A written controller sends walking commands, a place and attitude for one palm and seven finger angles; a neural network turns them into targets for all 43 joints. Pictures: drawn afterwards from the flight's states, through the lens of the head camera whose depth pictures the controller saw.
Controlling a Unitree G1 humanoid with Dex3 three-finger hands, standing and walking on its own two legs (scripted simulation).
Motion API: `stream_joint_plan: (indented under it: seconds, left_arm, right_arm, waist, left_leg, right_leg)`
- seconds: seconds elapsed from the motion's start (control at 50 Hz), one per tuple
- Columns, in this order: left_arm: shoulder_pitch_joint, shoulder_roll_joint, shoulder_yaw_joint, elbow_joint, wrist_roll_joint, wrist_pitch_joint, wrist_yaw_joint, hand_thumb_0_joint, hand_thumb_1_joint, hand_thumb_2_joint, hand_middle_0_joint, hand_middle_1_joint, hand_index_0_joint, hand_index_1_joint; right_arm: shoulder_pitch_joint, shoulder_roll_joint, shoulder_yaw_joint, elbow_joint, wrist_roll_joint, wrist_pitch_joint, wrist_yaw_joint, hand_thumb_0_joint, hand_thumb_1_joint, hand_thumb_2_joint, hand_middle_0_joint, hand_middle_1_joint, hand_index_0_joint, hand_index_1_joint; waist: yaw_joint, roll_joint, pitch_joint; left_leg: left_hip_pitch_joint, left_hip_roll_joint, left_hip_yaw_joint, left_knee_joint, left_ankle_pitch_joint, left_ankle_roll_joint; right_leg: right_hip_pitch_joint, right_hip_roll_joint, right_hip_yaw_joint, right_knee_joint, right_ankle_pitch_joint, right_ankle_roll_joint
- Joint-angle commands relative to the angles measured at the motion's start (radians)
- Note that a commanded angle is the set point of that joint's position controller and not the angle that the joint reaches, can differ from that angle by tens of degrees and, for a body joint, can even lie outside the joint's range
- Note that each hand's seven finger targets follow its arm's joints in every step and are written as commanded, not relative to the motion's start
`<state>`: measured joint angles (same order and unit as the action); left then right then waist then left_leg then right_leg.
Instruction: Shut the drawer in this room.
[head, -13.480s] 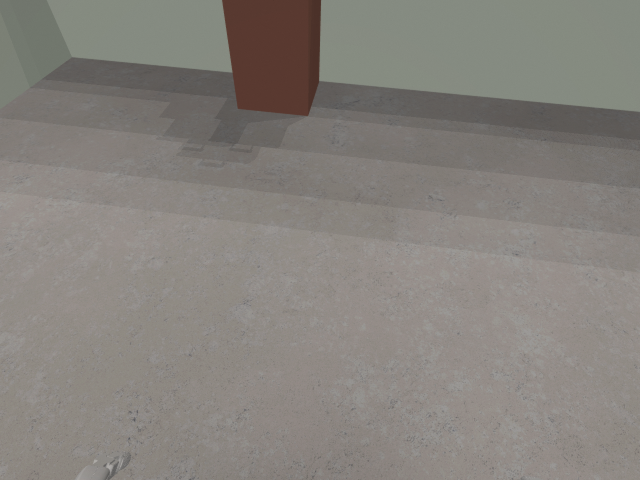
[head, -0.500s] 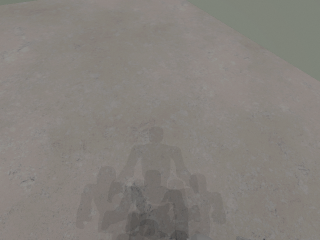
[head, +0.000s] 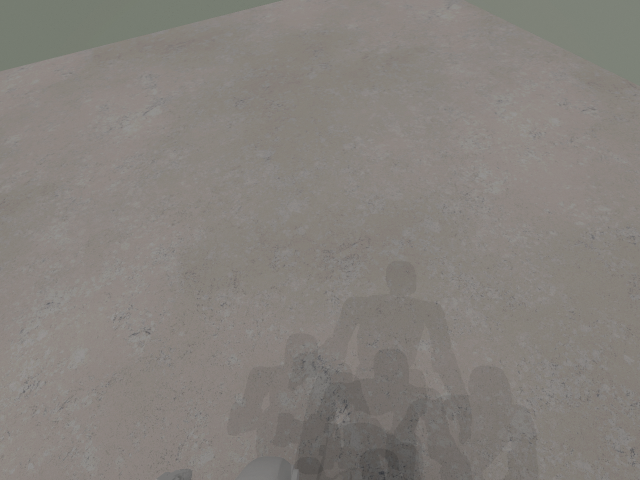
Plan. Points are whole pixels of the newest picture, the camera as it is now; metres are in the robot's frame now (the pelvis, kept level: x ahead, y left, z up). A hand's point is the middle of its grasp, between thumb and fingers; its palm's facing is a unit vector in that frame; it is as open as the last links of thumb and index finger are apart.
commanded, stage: turn or walk to find it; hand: left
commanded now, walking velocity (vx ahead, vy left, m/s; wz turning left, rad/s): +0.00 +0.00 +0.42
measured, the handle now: out of the picture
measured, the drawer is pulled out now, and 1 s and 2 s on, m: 0.24 0.24 0.24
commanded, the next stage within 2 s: none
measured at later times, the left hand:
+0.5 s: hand out of the picture -0.05 +0.28 -0.18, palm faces +0.27 -0.93 -0.23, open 7.4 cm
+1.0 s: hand out of the picture -0.05 +0.20 -0.14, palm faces +0.40 -0.87 -0.29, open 7.4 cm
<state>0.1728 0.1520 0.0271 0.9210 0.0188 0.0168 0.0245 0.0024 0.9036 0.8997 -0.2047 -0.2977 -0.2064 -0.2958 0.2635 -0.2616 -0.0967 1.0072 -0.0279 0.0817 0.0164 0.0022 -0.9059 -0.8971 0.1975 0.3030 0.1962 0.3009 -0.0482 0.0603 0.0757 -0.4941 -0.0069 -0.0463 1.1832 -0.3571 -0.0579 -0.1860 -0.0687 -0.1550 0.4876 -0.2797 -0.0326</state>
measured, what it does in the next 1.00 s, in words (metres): steps on the spot, turning left: left foot, then right foot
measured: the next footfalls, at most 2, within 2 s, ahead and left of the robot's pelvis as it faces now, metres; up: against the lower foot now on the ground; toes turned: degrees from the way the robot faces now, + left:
left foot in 0.28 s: +0.00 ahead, +0.15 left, +0.00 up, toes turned +13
right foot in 0.84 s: +0.01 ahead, -0.08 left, +0.00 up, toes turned +18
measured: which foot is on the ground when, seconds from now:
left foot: up 0.00-0.26, down 0.28-0.86, up 0.88-1.00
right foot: down 0.00-0.28, up 0.30-0.82, down 0.84-1.00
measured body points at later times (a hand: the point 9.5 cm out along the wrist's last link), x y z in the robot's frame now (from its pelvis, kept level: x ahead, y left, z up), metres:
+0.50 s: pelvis -0.04 +0.06 +0.00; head -0.02 +0.10 +0.45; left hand -0.06 +0.33 -0.16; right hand +0.13 -0.16 -0.12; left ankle -0.04 +0.14 -0.74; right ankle -0.02 -0.10 -0.66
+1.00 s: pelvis -0.06 -0.01 +0.00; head -0.03 -0.04 +0.45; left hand -0.07 +0.25 -0.12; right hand +0.05 -0.24 -0.17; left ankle -0.12 +0.13 -0.66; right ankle -0.03 -0.09 -0.74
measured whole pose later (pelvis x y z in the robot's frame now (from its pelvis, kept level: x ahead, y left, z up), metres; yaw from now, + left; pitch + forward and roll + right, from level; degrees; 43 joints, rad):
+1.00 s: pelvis -0.06 -0.01 +0.00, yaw +25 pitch -1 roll +2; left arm 0.18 0.15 0.03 0.92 0.02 0.03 0.03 0.00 0.90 0.90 -0.20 -0.30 -0.21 -0.30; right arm 0.27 -0.25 -0.10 1.00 -0.03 0.08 0.02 0.00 -0.91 -0.90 0.20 0.30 0.20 0.30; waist -0.05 0.06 0.06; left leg -0.51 -0.05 -0.06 1.11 -0.37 -0.04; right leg -0.20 -0.05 -0.11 0.49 -0.28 -0.04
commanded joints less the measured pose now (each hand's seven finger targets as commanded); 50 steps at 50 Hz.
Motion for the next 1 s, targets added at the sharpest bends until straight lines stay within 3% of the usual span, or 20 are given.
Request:
stream_joint_plan:
  seconds: [0.0, 0.16, 0.22, 0.24, 0.26, 0.28, 0.3, 0.32, 0.38, 0.42, 0.62, 0.72, 0.78, 0.8, 0.82, 0.84, 0.86, 0.88, 0.92, 0.98]
  left_arm:
    - [0.046, 0.193, 0.052, -0.051, 0.002, -0.031, 0.013, 0.0, 0.9, 0.9, -0.2, -0.3, -0.2, -0.3]
    - [0.13, 0.262, 0.073, -0.006, 0.015, -0.02, 0.007, 0.0, 0.9, 0.9, -0.2, -0.3, -0.2, -0.3]
    - [0.095, 0.26, 0.076, 0.0, 0.006, -0.013, 0.005, 0.0, 0.9, 0.9, -0.2, -0.3, -0.2, -0.3]
    - [0.087, 0.241, 0.072, -0.006, -0.004, -0.007, 0.003, 0.0, 0.9, 0.9, -0.2, -0.3, -0.2, -0.3]
    - [0.106, 0.177, 0.062, -0.033, -0.011, 0.0, 0.0, 0.0, 0.9, 0.9, -0.2, -0.3, -0.2, -0.3]
    - [0.043, 0.144, 0.039, -0.06, -0.006, 0.011, 0.003, 0.0, 0.9, 0.9, -0.2, -0.3, -0.2, -0.3]
    - [0.015, 0.167, 0.043, -0.059, -0.003, 0.022, 0.004, 0.0, 0.9, 0.9, -0.2, -0.3, -0.2, -0.3]
    - [0.009, 0.157, 0.047, -0.04, 0.002, 0.029, 0.006, 0.0, 0.9, 0.9, -0.2, -0.3, -0.2, -0.3]
    - [0.034, 0.176, 0.056, -0.007, -0.001, 0.024, -0.009, 0.0, 0.9, 0.9, -0.2, -0.3, -0.2, -0.3]
    - [0.053, 0.177, 0.055, 0.005, 0.0, 0.021, -0.013, 0.0, 0.9, 0.9, -0.2, -0.3, -0.2, -0.3]
    - [-0.048, 0.156, 0.049, -0.054, -0.004, 0.021, -0.005, 0.0, 0.9, 0.9, -0.2, -0.3, -0.2, -0.3]
    - [-0.028, 0.137, 0.043, -0.064, -0.011, 0.013, -0.002, 0.0, 0.9, 0.9, -0.2, -0.3, -0.2, -0.3]
    - [0.059, 0.143, 0.049, -0.04, -0.016, 0.002, 0.003, 0.0, 0.9, 0.9, -0.2, -0.3, -0.2, -0.3]
    - [0.096, 0.173, 0.055, -0.034, -0.012, -0.007, 0.006, 0.0, 0.9, 0.9, -0.2, -0.3, -0.2, -0.3]
    - [0.12, 0.244, 0.069, -0.033, 0.001, -0.016, 0.013, 0.0, 0.9, 0.9, -0.2, -0.3, -0.2, -0.3]
    - [0.1, 0.299, 0.077, -0.051, 0.008, -0.015, 0.015, 0.0, 0.9, 0.9, -0.2, -0.3, -0.2, -0.3]
    - [0.055, 0.281, 0.068, -0.073, 0.0, -0.008, 0.018, 0.0, 0.9, 0.9, -0.2, -0.3, -0.2, -0.3]
    - [-0.017, 0.239, 0.07, -0.088, -0.003, -0.017, 0.021, 0.0, 0.9, 0.9, -0.2, -0.3, -0.2, -0.3]
    - [-0.081, 0.195, 0.051, -0.1, -0.006, -0.016, 0.015, 0.0, 0.9, 0.9, -0.2, -0.3, -0.2, -0.3]
    - [-0.011, 0.173, 0.044, -0.079, -0.007, -0.031, 0.009, 0.0, 0.9, 0.9, -0.2, -0.3, -0.2, -0.3]
  right_arm:
    - [-0.042, -0.043, -0.002, -0.072, 0.005, -0.018, -0.002, 0.0, -0.9, -0.9, 0.2, 0.3, 0.2, 0.3]
    - [-0.135, -0.02, 0.027, -0.102, 0.022, -0.044, -0.008, 0.0, -0.9, -0.9, 0.2, 0.3, 0.2, 0.3]
    - [-0.067, -0.035, 0.025, -0.089, 0.02, -0.057, -0.01, 0.0, -0.9, -0.9, 0.2, 0.3, 0.2, 0.3]
    - [-0.023, -0.077, 0.017, -0.077, 0.018, -0.067, -0.008, 0.0, -0.9, -0.9, 0.2, 0.3, 0.2, 0.3]
    - [0.006, -0.178, -0.005, -0.082, 0.009, -0.077, -0.012, 0.0, -0.9, -0.9, 0.2, 0.3, 0.2, 0.3]
    - [0.048, -0.238, -0.018, -0.07, 0.011, -0.066, -0.021, 0.0, -0.9, -0.9, 0.2, 0.3, 0.2, 0.3]
    - [0.031, -0.216, -0.01, -0.069, 0.009, -0.06, -0.026, 0.0, -0.9, -0.9, 0.2, 0.3, 0.2, 0.3]
    - [-0.008, -0.179, 0.001, -0.072, 0.006, -0.067, -0.036, 0.0, -0.9, -0.9, 0.2, 0.3, 0.2, 0.3]
    - [-0.101, -0.137, 0.018, -0.106, 0.008, -0.07, -0.041, 0.0, -0.9, -0.9, 0.2, 0.3, 0.2, 0.3]
    - [-0.097, -0.135, 0.018, -0.109, 0.012, -0.075, -0.039, 0.0, -0.9, -0.9, 0.2, 0.3, 0.2, 0.3]
    - [-0.02, -0.133, 0.001, -0.103, 0.003, -0.068, -0.033, 0.0, -0.9, -0.9, 0.2, 0.3, 0.2, 0.3]
    - [-0.028, -0.135, -0.006, -0.107, -0.001, -0.06, -0.031, 0.0, -0.9, -0.9, 0.2, 0.3, 0.2, 0.3]
    - [-0.05, -0.126, -0.01, -0.113, 0.005, -0.057, -0.027, 0.0, -0.9, -0.9, 0.2, 0.3, 0.2, 0.3]
    - [-0.056, -0.102, -0.009, -0.117, 0.011, -0.056, -0.023, 0.0, -0.9, -0.9, 0.2, 0.3, 0.2, 0.3]
    - [-0.038, -0.041, -0.001, -0.127, 0.02, -0.056, -0.018, 0.0, -0.9, -0.9, 0.2, 0.3, 0.2, 0.3]
    - [-0.059, -0.026, -0.001, -0.15, 0.015, -0.054, -0.021, 0.0, -0.9, -0.9, 0.2, 0.3, 0.2, 0.3]
    - [-0.067, -0.071, -0.014, -0.142, 0.006, -0.044, -0.018, 0.0, -0.9, -0.9, 0.2, 0.3, 0.2, 0.3]
    - [-0.028, -0.071, -0.016, -0.112, -0.001, -0.027, -0.014, 0.0, -0.9, -0.9, 0.2, 0.3, 0.2, 0.3]
    - [0.014, -0.054, -0.019, -0.072, -0.001, -0.015, -0.004, 0.0, -0.9, -0.9, 0.2, 0.3, 0.2, 0.3]
    - [0.041, -0.039, -0.011, -0.053, 0.003, -0.018, -0.002, 0.0, -0.9, -0.9, 0.2, 0.3, 0.2, 0.3]
  waist:
    - [0.06, -0.235, -0.029]
    - [0.106, -0.276, -0.108]
    - [0.051, -0.249, -0.134]
    - [0.021, -0.131, -0.164]
    - [0.008, 0.154, -0.184]
    - [-0.02, 0.241, -0.157]
    - [-0.013, 0.133, -0.115]
    - [-0.003, 0.185, -0.097]
    - [0.041, 0.113, -0.056]
    - [0.046, 0.062, -0.076]
    - [0.01, 0.073, -0.077]
    - [0.02, 0.102, -0.116]
    - [0.065, 0.068, -0.148]
    - [0.084, -0.001, -0.155]
    - [0.093, -0.201, -0.163]
    - [0.102, -0.37, -0.109]
    - [0.085, -0.249, -0.084]
    - [0.045, -0.293, -0.043]
    - [0.006, -0.203, 0.008]
    - [0.018, -0.212, -0.025]
  left_leg:
    - [-0.064, 0.037, 0.012, -0.043, -0.012, -0.021]
    - [0.096, 0.024, 0.115, -0.435, -0.115, -0.002]
    - [0.269, 0.022, 0.133, -0.695, 0.08, 0.016]
    - [0.403, 0.063, 0.088, -0.81, 0.234, 0.031]
    - [0.56, 0.3, -0.22, -0.851, 0.52, 0.123]
    - [0.501, 0.418, -0.312, -0.854, 0.763, 0.222]
    - [0.422, 0.418, -0.239, -0.851, 0.676, 0.246]
    - [0.389, 0.351, -0.228, -0.869, 0.64, 0.22]
    - [0.382, 0.259, -0.143, -0.86, 0.605, 0.202]
    - [0.388, 0.235, -0.126, -0.87, 0.561, 0.193]
    - [0.366, 0.244, -0.288, -0.888, 0.385, 0.242]
    - [0.308, 0.218, -0.347, -0.857, 0.388, 0.238]
    - [0.205, 0.165, -0.336, -0.795, 0.344, 0.194]
    - [0.112, 0.113, -0.292, -0.743, 0.251, 0.147]
    - [-0.071, 0.009, -0.171, -0.58, 0.04, 0.079]
    - [-0.148, -0.09, -0.03, -0.336, -0.195, 0.03]
    - [-0.093, -0.044, -0.065, -0.163, -0.19, 0.036]
    - [-0.082, -0.019, -0.094, -0.078, -0.128, 0.036]
    - [-0.059, -0.004, -0.047, 0.034, -0.028, 0.021]
    - [-0.09, 0.002, -0.016, 0.059, 0.046, -0.007]
  right_leg:
    - [0.058, -0.252, 0.16, -0.196, 0.24, -0.082]
    - [0.157, -0.293, 0.105, -0.068, 0.547, -0.114]
    - [0.075, -0.269, 0.049, 0.033, 0.46, -0.043]
    - [-0.013, -0.233, 0.001, 0.147, 0.35, 0.008]
    - [-0.271, -0.103, -0.04, 0.344, -0.073, 0.084]
    - [-0.344, -0.049, 0.033, 0.482, -0.384, 0.104]
    - [-0.318, -0.068, 0.092, 0.557, -0.34, 0.091]
    - [-0.335, -0.068, 0.128, 0.58, -0.29, 0.095]
    - [-0.352, -0.051, 0.132, 0.649, -0.145, 0.103]
    - [-0.34, -0.044, 0.129, 0.65, -0.1, 0.113]
    - [-0.304, -0.013, 0.149, 0.455, -0.156, 0.119]
    - [-0.173, 0.03, 0.138, 0.261, -0.167, 0.096]
    - [0.025, 0.044, 0.12, 0.004, -0.005, 0.083]
    - [0.146, 0.009, 0.145, -0.129, 0.067, 0.075]
    - [0.277, -0.193, 0.335, -0.224, -0.02, 0.015]
    - [0.178, -0.399, 0.524, -0.263, 0.028, -0.092]
    - [0.02, -0.408, 0.463, -0.265, 0.022, -0.134]
    - [-0.063, -0.344, 0.406, -0.296, -0.07, -0.109]
    - [-0.109, -0.248, 0.269, -0.264, -0.01, -0.059]
    - [0.003, -0.201, 0.165, -0.214, 0.163, -0.044]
